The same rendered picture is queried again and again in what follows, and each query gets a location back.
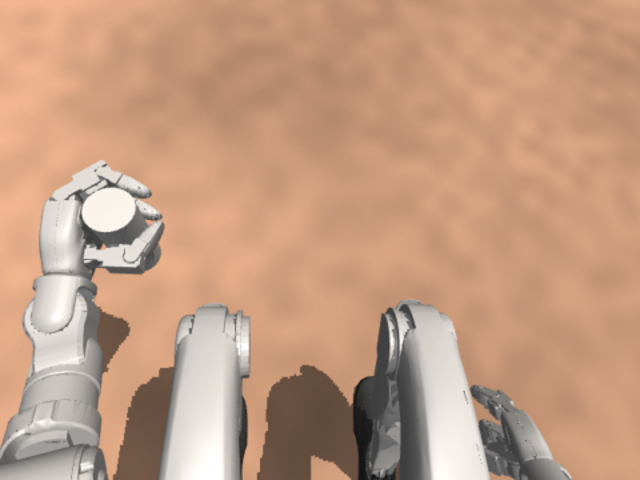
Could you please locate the left robot arm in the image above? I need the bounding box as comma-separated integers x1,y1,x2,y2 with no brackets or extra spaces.
0,273,108,480

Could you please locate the can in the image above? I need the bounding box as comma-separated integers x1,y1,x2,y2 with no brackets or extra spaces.
82,188,161,271

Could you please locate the left robot hand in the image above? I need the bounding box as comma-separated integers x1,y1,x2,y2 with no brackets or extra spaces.
39,160,165,280

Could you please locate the right robot arm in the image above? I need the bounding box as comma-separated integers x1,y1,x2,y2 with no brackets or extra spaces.
519,458,573,480

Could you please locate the right robot hand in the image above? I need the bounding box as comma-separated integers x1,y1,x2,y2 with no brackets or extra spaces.
470,385,554,480

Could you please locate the right robot foot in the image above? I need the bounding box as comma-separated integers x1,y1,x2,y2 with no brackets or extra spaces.
353,376,396,480

